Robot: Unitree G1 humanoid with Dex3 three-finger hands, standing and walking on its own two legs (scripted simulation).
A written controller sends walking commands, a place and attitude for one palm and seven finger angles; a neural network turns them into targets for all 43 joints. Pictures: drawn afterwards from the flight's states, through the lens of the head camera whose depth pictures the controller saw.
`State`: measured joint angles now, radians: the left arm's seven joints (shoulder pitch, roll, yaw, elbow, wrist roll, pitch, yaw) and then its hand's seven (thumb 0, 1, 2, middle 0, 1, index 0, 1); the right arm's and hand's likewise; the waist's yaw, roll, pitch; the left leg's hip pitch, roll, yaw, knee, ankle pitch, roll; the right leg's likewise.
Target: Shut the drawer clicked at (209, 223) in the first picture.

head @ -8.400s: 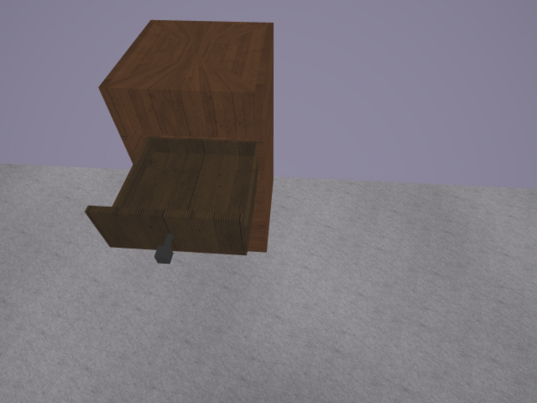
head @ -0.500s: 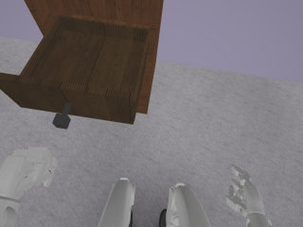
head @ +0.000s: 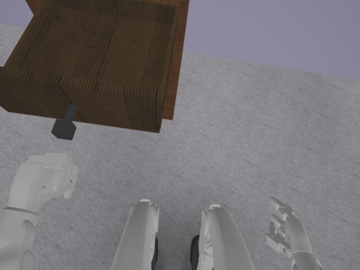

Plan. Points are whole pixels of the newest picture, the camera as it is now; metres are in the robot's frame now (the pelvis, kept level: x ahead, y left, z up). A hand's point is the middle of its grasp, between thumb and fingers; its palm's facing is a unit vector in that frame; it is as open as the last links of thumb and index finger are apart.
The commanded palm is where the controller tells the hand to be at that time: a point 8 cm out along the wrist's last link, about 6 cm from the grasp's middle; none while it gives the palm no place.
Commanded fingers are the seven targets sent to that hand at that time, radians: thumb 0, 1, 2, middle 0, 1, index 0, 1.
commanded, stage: bring the fist close to the handle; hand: left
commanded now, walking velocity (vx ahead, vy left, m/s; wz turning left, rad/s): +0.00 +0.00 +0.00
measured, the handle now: (67, 122) +0.40 +0.28 -0.01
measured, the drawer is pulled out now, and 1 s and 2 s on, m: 0.30 0.30 0.20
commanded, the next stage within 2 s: push the drawer shut in 0.64 s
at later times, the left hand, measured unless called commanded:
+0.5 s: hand (80, 170) +0.30 +0.23 -0.01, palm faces -0.08 -0.99 -0.08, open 3.3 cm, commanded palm +0.29 +0.28 +0.00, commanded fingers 0.00 0.90 0.90 -1.40 -1.60 -1.40 -1.60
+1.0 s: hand (82, 159) +0.33 +0.23 -0.01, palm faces -0.09 -0.99 -0.06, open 3.3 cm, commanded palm +0.33 +0.27 +0.00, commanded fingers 0.00 0.90 0.90 -1.40 -1.60 -1.40 -1.60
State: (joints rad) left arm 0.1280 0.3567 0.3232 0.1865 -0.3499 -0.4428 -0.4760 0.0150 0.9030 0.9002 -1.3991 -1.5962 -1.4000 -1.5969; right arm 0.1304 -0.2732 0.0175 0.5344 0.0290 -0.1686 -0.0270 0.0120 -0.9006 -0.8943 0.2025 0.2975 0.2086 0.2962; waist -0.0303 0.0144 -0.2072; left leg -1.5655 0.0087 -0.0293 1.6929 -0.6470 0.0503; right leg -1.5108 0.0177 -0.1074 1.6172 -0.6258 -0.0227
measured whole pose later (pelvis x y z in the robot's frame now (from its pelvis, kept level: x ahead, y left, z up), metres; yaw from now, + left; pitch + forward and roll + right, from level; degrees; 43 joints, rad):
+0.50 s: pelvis +0.00 -0.01 -0.02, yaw -1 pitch +32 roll -5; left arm 0.04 0.39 0.35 0.22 -0.34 -0.42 -0.45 0.02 0.90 0.90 -1.40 -1.60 -1.40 -1.60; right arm 0.12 -0.28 0.02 0.52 0.04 -0.08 -0.02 0.01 -0.90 -0.89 0.20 0.30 0.21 0.30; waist -0.03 0.02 -0.21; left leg -1.65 0.02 -0.04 1.76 -0.67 0.03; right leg -1.60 0.03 -0.12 1.69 -0.65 -0.05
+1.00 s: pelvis +0.00 -0.01 -0.02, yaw -1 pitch +32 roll -6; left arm -0.08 0.40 0.35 0.29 -0.32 -0.42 -0.46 0.01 0.90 0.90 -1.40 -1.60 -1.40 -1.60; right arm 0.11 -0.29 0.03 0.53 0.03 -0.10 -0.03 0.01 -0.90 -0.89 0.20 0.30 0.21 0.30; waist -0.03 0.02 -0.21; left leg -1.67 0.02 -0.04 1.77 -0.67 0.04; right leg -1.62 0.03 -0.12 1.70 -0.64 -0.04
